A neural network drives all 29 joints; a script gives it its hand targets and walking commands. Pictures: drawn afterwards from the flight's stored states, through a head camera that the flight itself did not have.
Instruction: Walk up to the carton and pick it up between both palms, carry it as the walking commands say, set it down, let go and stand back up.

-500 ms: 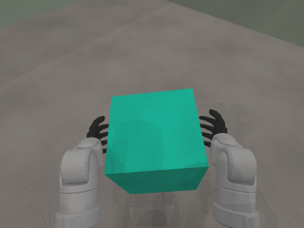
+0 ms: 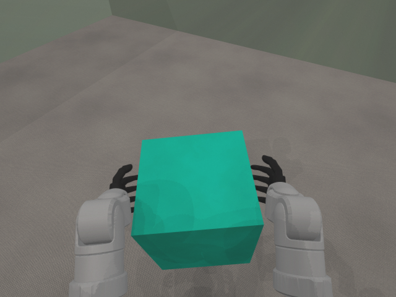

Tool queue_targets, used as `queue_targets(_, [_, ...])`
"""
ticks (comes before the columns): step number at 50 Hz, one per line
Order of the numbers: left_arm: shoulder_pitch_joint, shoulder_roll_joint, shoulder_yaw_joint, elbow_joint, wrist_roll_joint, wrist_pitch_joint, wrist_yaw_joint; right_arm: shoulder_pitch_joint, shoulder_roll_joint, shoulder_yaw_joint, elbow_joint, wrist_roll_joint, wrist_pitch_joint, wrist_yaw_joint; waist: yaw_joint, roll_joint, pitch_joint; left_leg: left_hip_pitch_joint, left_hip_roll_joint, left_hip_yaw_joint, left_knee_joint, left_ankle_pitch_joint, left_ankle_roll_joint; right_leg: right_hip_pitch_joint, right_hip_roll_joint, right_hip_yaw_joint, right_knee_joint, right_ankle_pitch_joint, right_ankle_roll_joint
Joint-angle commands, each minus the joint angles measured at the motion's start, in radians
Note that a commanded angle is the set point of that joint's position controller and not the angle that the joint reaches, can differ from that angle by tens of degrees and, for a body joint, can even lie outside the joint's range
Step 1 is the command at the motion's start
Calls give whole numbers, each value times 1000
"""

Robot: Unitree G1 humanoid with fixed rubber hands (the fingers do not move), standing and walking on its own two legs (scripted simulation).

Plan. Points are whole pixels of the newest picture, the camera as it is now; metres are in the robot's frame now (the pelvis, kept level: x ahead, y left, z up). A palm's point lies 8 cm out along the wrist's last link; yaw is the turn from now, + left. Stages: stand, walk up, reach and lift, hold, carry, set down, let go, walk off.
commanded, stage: carry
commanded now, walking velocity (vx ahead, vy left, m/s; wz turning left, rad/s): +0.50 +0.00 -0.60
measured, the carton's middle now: (199, 205) +0.33 +0.00 +0.00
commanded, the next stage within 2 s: none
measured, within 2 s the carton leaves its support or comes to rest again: neither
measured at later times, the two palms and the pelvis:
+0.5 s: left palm (181, 114) +0.54 +0.04 +0.09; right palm (304, 125) +0.46 -0.24 +0.11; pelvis +0.22 -0.02 +0.02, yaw -17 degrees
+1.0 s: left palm (254, 72) +0.76 -0.19 +0.08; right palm (353, 101) +0.58 -0.42 +0.09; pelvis +0.43 -0.12 +0.01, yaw -39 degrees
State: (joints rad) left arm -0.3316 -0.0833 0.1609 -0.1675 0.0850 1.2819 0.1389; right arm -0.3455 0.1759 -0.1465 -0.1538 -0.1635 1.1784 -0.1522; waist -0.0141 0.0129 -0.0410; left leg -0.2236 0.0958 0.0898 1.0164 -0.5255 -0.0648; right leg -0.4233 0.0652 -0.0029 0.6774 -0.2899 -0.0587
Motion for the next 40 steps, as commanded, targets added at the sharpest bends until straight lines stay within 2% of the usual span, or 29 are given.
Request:
queue_targets(1, [-674,-1068,-700,-152,-456,-84,-300,-514,1004,715,-125,483,6,287,29,-169,-466,-507,-26,-100,116,22,-1,800,-237,423,-201,946,-134])
queue_targets(4, [-676,-1091,-726,-253,-473,-116,-281,-591,1030,757,-270,557,-10,293,37,-125,-488,-424,-46,-78,-138,10,0,700,-218,373,-219,807,-130])
queue_targets(6, [-687,-1035,-760,-349,-449,-112,-256,-474,1031,723,-188,543,3,301,40,-112,-469,-340,-81,-54,-303,29,-1,614,-226,407,-217,779,-154])
queue_targets(7, [-746,-1047,-777,-391,-459,-115,-253,-522,1028,728,-227,544,1,303,42,-28,-484,-260,-104,-24,-386,124,-10,588,-210,372,-209,808,-143])
queue_targets(8, [-671,-1000,-768,-388,-434,-106,-248,-434,1027,716,-169,538,19,304,32,-120,-505,-162,-95,-18,-447,174,-3,512,-201,320,-168,784,-122])
queue_targets(9, [-726,-1024,-777,-400,-444,-105,-247,-479,1041,715,-199,537,13,305,13,-90,-516,33,-102,15,-547,274,19,378,-160,226,-117,770,-88])
queue_targets(10, [-658,-991,-756,-383,-418,-96,-245,-404,1047,710,-141,525,26,307,-21,-105,-543,278,-69,22,-643,402,40,234,-127,154,-18,774,-46])
queue_targets(11, [-595,-982,-753,-334,-394,-85,-245,-385,1011,708,-141,516,25,317,-38,15,-580,533,86,-132,-720,419,85,14,-56,82,131,556,-3])
queue_targets(12, [-566,-984,-740,-313,-391,-89,-248,-431,960,720,-177,497,22,310,-22,197,-655,802,309,-415,-658,792,188,-250,22,47,313,126,32])
queue_targets(13, [-521,-983,-699,-245,-368,-89,-249,-460,962,749,-193,509,20,309,-7,168,-639,929,386,-416,-560,1121,228,-411,-5,25,386,-242,42])
queue_targets(14, [-519,-970,-736,-256,-373,-98,-254,-310,983,736,-86,461,17,302,0,90,-571,822,392,-345,-537,1207,236,-386,-93,46,394,-289,44])
queue_targets(17, [-647,-1034,-751,-264,-407,-88,-270,-462,977,720,-169,471,14,310,-1,105,-428,553,379,-219,-682,599,202,-279,-122,16,154,-178,52])
queue_targets(19, [-651,-1020,-758,-283,-401,-88,-270,-454,956,728,-179,472,18,318,-1,142,-367,501,386,-154,-737,472,204,-288,-142,4,201,-74,54])
queue_targets(20, [-632,-988,-751,-249,-383,-77,-270,-382,936,705,-112,442,28,317,3,232,-336,502,363,-111,-743,473,191,-296,-146,-7,200,-66,59])
queue_targets(21, [-658,-992,-759,-241,-401,-77,-270,-380,944,693,-95,444,32,321,5,180,-313,480,321,-24,-708,526,156,-259,-115,-40,123,-51,56])
queue_targets(24, [-697,-972,-756,-263,-402,-63,-277,-415,932,682,-102,435,39,328,5,217,-290,429,316,80,-650,490,96,-135,-104,-95,-4,32,49])
queue_targets(26, [-712,-988,-756,-223,-419,-56,-275,-411,933,658,-71,423,43,321,32,282,-351,362,233,182,-411,782,34,91,0,-165,-165,121,38])
queue_targets(27, [-718,-1001,-750,-203,-417,-52,-271,-436,951,648,-60,422,49,317,52,206,-385,351,169,215,-175,938,13,206,54,-158,-259,109,26])
queue_targets(28, [-711,-1007,-731,-164,-414,-54,-281,-482,948,656,-74,428,47,317,76,-10,-386,98,127,135,64,809,-37,399,-46,109,-298,271,-34])
queue_targets(29, [-701,-1001,-717,-145,-404,-59,-281,-457,987,669,-65,420,51,321,44,-242,-372,-199,-37,105,243,280,-55,595,-215,469,-246,800,-117])
queue_targets(30, [-613,-1004,-710,-114,-409,-54,-290,-432,976,688,-85,436,50,320,24,-309,-359,-404,-104,5,272,-104,-50,703,-261,593,-227,1018,-180])
queue_targets(31, [-604,-1025,-724,-124,-418,-58,-299,-463,972,686,-123,440,36,310,32,-219,-365,-458,-68,-55,265,-134,-33,727,-290,608,-205,1009,-196])
queue_targets(32, [-626,-1029,-731,-148,-426,-57,-296,-436,1001,669,-91,443,35,311,39,-133,-411,-536,-71,-58,202,-114,-25,818,-288,566,-190,943,-226])
queue_targets(33, [-640,-1062,-732,-142,-448,-54,-302,-425,1009,672,-69,442,35,305,46,-185,-434,-589,-19,-89,163,-87,-25,848,-298,503,-176,923,-215])
queue_targets(34, [-662,-1086,-741,-173,-457,-58,-297,-416,1013,677,-84,446,26,307,58,-125,-433,-676,-13,-95,106,-117,-42,954,-266,443,-154,994,-192])
queue_targets(35, [-596,-1061,-707,-172,-441,-73,-303,-461,1016,713,-140,471,7,296,39,-125,-462,-551,8,-95,27,-45,-34,862,-275,393,-182,974,-148])
queue_targets(37, [-610,-1062,-731,-255,-438,-99,-287,-494,1056,750,-189,517,9,305,42,-191,-478,-479,-26,-67,-152,-20,-21,760,-264,406,-187,947,-146])
queue_targets(38, [-595,-1062,-733,-249,-423,-100,-280,-502,1032,751,-199,519,8,309,38,-136,-473,-361,-36,-57,-235,34,-25,624,-246,368,-198,828,-135])
queue_targets(40, [-647,-1026,-760,-344,-428,-104,-266,-460,1052,755,-190,529,12,313,36,-179,-465,-197,-67,-3,-365,154,-25,490,-199,273,-181,760,-123])
